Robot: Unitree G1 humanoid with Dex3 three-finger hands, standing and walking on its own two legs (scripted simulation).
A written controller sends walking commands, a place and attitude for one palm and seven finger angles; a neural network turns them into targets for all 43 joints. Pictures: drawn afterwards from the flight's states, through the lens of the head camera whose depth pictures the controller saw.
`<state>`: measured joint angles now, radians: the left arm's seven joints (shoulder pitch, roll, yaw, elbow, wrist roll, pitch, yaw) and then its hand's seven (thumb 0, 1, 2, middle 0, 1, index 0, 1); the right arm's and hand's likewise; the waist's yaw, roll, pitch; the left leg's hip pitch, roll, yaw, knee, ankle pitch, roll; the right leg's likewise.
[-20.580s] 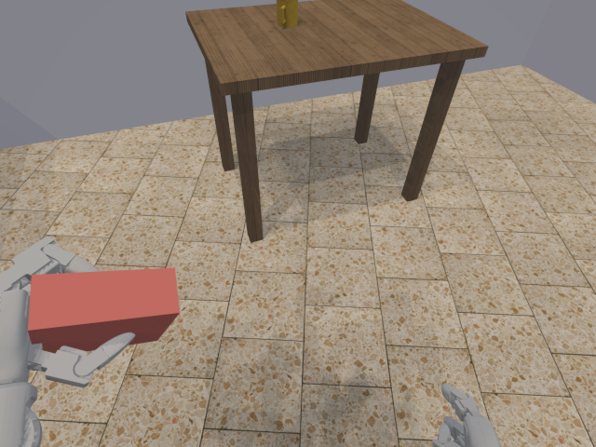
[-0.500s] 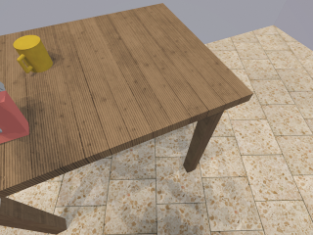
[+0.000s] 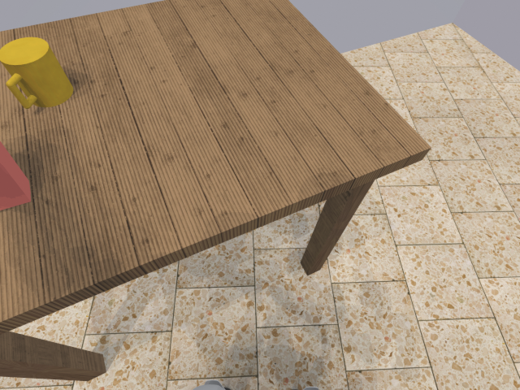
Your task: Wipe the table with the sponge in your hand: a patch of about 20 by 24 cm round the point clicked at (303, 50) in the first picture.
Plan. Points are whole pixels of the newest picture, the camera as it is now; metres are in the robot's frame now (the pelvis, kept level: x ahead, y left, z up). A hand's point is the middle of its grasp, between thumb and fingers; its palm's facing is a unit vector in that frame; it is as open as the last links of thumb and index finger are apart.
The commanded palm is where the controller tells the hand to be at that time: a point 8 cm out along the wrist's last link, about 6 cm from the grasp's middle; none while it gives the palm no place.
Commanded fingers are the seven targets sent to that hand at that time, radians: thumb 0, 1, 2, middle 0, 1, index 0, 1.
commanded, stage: wipe forward along the first lane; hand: left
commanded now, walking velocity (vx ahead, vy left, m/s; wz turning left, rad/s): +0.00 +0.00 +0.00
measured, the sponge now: out of the picture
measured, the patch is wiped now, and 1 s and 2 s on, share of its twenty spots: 0.10 0.15 0.35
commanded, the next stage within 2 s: slide across to the middle lane in 0.18 s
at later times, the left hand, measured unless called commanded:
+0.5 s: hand out of the picture +0.44 +0.43 +0.11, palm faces -0.19 +0.05 -0.98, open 9.4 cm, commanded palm +0.46 +0.41 +0.15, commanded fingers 0.00 0.10 1.30 -1.20 -1.60 -1.20 -1.60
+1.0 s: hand (15, 126) +0.47 +0.38 +0.11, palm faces -0.15 +0.05 -0.99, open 9.4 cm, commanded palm +0.47 +0.36 +0.15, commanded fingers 0.00 0.10 1.30 -1.20 -1.60 -1.20 -1.60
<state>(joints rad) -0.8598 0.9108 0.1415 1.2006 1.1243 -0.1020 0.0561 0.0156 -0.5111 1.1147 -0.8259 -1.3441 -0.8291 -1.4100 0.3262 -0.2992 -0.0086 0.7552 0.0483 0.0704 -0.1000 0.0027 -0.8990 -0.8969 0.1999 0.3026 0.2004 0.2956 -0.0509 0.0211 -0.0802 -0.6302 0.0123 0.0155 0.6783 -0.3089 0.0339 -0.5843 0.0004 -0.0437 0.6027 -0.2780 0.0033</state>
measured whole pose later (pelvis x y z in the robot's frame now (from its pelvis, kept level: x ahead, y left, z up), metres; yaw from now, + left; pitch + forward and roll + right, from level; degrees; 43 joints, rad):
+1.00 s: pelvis +0.03 -0.01 +0.01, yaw +0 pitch +15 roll -2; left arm -0.89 0.80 0.08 1.16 1.10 0.00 0.08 -0.01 -0.49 1.11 -0.79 -1.39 -0.80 -1.45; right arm 0.33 -0.29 -0.02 0.76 0.04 0.08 -0.07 0.00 -0.90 -0.90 0.20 0.30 0.20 0.30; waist -0.08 0.04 -0.09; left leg -0.56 0.02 0.02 0.62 -0.32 0.02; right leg -0.52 0.01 -0.04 0.55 -0.29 0.00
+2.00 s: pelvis +0.02 +0.00 +0.01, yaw +0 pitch +8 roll -1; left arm -0.56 0.58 -0.03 0.75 1.00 0.23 0.09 -0.04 -0.45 1.10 -0.75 -1.44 -0.75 -1.51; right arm 0.23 -0.29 -0.01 0.72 0.06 0.09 -0.07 0.01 -0.90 -0.90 0.20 0.30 0.20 0.30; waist 0.02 0.05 -0.09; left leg -0.38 -0.01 0.03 0.54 -0.30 0.03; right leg -0.36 -0.02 -0.03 0.51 -0.29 0.01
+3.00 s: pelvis +0.03 -0.02 +0.02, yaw +1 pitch +2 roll +0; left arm -0.24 0.49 -0.14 0.27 0.96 0.39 0.02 0.02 -0.45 1.09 -0.75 -1.43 -0.78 -1.46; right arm 0.09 -0.28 0.02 0.70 0.05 0.05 -0.09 0.01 -0.90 -0.90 0.20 0.30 0.20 0.30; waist 0.10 0.08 -0.05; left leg -0.23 -0.01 0.01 0.47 -0.28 0.01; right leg -0.22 -0.02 -0.04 0.48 -0.30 -0.01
